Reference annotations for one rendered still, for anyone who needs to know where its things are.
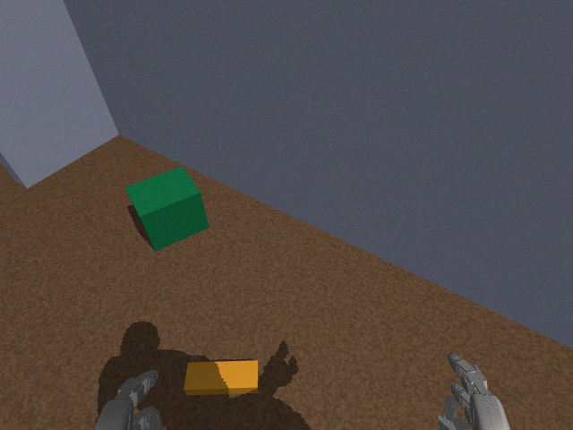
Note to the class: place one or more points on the left robot hand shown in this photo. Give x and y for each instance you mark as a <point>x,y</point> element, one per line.
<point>118,413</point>

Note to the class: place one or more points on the right robot hand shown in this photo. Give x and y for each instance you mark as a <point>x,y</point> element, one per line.
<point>482,409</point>

